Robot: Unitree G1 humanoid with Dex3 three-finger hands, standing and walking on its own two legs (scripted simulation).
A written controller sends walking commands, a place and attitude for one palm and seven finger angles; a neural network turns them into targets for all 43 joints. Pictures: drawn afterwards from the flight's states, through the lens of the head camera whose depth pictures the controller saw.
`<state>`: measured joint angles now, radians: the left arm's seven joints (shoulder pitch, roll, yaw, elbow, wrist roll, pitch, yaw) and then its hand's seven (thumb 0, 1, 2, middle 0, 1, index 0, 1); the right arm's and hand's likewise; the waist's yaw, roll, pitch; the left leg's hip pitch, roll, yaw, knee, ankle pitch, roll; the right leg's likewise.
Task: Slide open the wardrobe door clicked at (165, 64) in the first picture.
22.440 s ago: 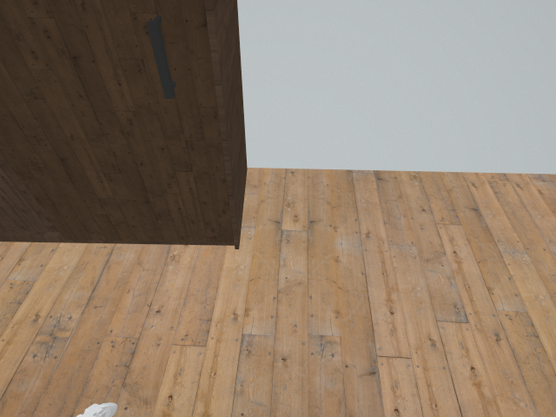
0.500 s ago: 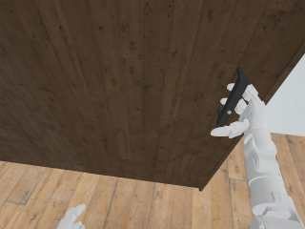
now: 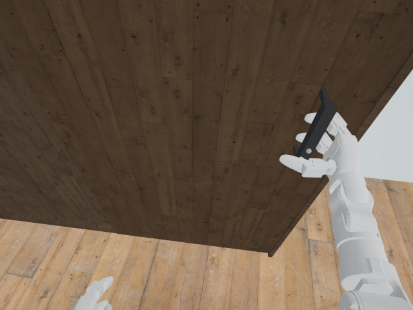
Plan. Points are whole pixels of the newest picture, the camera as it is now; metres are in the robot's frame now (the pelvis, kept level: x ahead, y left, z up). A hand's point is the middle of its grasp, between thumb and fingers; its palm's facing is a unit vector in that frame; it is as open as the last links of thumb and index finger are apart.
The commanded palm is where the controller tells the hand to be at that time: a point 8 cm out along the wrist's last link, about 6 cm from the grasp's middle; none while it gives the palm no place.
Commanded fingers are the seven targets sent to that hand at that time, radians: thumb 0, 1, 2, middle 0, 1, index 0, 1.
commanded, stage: grip the handle and tug to test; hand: right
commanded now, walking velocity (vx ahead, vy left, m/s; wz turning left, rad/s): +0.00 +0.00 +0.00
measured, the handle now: (309, 132) +0.46 -0.17 +0.11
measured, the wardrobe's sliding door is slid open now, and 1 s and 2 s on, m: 0.00 0.00 0.00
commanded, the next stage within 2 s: tug the door sideways, standing still in 1.08 s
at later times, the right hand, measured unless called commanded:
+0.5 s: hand (303, 149) +0.41 -0.15 +0.11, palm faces +0.05 +1.00 -0.01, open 5.7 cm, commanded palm +0.37 -0.20 +0.11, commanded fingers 0.00 -0.90 -0.90 0.45 1.40 0.45 1.40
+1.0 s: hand (303, 150) +0.40 -0.15 +0.11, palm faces +0.04 +1.00 +0.00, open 5.7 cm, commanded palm +0.35 -0.20 +0.11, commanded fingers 0.00 -0.90 -0.90 0.45 1.40 0.45 1.40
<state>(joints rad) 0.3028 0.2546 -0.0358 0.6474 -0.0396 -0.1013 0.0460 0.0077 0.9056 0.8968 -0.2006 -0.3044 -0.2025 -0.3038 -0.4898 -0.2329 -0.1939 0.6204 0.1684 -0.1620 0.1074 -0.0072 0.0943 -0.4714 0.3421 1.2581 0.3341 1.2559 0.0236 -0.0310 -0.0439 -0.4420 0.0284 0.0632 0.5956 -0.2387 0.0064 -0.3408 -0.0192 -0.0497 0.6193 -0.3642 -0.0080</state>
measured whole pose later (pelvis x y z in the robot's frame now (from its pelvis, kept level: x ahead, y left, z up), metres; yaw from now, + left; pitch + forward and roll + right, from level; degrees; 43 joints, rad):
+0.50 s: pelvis +0.01 +0.00 +0.00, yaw +0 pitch +5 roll +0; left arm 0.31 0.25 -0.03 0.65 -0.04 -0.10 0.04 0.01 0.91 0.90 -0.20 -0.30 -0.20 -0.30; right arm -0.47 -0.22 -0.20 0.60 0.16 -0.17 0.08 0.01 -0.71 -0.81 0.41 1.39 0.38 1.37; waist 0.03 -0.03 -0.05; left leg -0.44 0.02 0.06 0.59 -0.24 0.01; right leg -0.33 -0.03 -0.06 0.61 -0.37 0.00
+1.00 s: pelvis +0.02 +0.00 +0.00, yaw +2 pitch +5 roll +0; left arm 0.30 0.24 -0.03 0.61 -0.03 -0.10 0.02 0.01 0.91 0.90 -0.20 -0.30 -0.20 -0.30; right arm -0.32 -0.20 -0.21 0.41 0.17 -0.10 0.08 0.01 -0.75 -0.77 0.34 1.40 0.33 1.39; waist 0.03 -0.04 -0.07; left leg -0.40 0.01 0.03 0.56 -0.25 0.01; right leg -0.27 -0.04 -0.08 0.56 -0.38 0.00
